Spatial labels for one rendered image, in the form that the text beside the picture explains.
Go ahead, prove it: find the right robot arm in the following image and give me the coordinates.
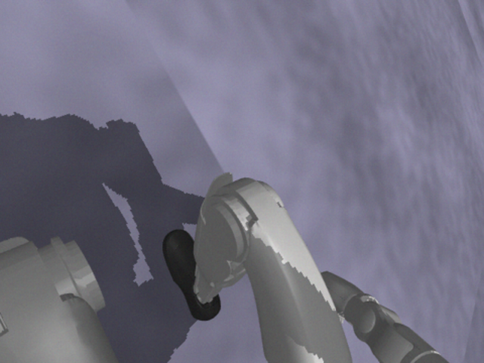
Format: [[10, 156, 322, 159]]
[[344, 293, 449, 363]]

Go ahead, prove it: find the right robot hand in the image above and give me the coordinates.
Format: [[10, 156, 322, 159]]
[[320, 271, 364, 324]]

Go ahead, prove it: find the right robot foot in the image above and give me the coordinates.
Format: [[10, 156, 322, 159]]
[[163, 229, 221, 321]]

